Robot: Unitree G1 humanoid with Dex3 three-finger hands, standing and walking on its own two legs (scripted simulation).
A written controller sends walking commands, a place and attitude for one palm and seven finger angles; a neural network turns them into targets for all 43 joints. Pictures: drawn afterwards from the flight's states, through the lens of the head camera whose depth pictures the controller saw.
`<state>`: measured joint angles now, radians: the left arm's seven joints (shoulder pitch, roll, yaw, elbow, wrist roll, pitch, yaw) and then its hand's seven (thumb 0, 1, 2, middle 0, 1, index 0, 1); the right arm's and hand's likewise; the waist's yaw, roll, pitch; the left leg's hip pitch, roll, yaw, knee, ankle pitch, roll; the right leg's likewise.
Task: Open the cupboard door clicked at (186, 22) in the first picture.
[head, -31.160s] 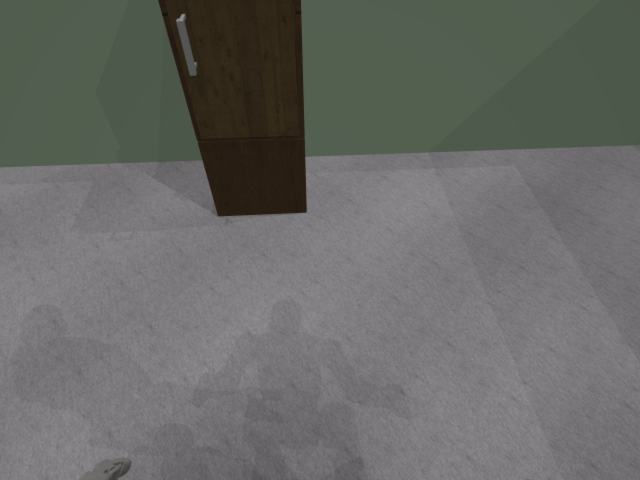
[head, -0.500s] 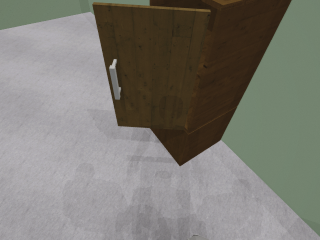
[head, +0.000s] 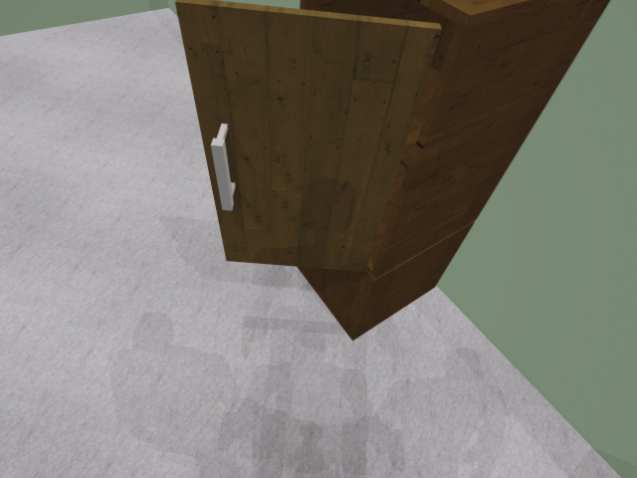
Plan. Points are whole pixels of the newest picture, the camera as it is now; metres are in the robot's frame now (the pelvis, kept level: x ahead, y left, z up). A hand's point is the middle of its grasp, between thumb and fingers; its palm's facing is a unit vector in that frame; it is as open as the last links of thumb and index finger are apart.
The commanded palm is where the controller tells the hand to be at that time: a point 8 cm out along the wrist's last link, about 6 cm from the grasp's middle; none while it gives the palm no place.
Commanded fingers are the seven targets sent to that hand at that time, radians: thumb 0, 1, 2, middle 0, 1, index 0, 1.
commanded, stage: come to a stop and stand still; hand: left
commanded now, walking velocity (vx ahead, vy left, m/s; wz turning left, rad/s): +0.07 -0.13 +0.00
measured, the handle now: (225, 169) +0.59 +0.20 +0.00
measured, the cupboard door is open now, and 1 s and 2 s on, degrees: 53 53 53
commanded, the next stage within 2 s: look again from close up in 1.58 s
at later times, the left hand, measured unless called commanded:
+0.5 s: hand out of the picture -0.01 +0.15 -0.17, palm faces +0.00 -0.98 -0.19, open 7.4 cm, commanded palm none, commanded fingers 0.00 0.90 0.90 -0.20 -0.30 -0.20 -0.30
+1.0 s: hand out of the picture -0.01 +0.11 -0.17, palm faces +0.03 -0.99 -0.17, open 7.4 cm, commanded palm none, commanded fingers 0.00 0.90 0.90 -0.20 -0.30 -0.20 -0.30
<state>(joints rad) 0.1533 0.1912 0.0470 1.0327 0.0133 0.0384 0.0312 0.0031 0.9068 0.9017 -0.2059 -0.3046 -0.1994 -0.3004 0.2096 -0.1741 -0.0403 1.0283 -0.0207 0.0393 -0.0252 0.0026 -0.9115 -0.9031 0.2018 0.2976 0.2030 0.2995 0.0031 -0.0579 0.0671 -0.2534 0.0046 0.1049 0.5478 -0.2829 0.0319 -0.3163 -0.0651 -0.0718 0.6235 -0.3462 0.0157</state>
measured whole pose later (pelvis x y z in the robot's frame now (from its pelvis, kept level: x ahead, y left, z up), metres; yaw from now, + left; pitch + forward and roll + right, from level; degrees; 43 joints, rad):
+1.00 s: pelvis +0.00 -0.05 +0.01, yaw +0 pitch +0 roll +1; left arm 0.29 0.13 0.00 1.15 0.01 -0.01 0.04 0.01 0.91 0.90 -0.20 -0.30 -0.20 -0.30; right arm 0.28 -0.12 0.00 1.17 -0.02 0.00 -0.03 0.00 -0.91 -0.90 0.20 0.30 0.20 0.30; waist -0.01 -0.02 0.03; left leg -0.19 0.05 0.08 0.40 -0.21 -0.03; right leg -0.08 0.00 -0.04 0.38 -0.31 -0.02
